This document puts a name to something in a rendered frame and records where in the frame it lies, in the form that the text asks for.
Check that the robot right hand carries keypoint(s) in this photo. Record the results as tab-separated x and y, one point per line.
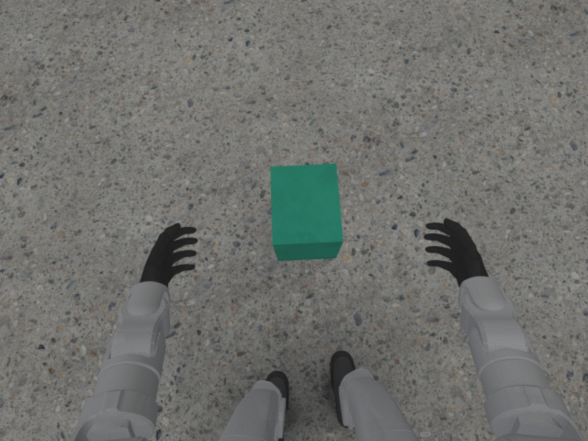
466	260

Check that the right robot thigh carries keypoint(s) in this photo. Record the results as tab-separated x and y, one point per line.
367	406

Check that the left robot forearm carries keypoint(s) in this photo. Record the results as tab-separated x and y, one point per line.
124	404

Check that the robot left hand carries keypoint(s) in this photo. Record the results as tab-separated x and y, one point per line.
158	267

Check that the carton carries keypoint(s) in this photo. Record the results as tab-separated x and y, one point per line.
306	215

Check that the right robot forearm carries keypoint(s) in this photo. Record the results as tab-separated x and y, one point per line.
519	399

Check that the left robot shin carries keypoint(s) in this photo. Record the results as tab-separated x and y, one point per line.
262	384

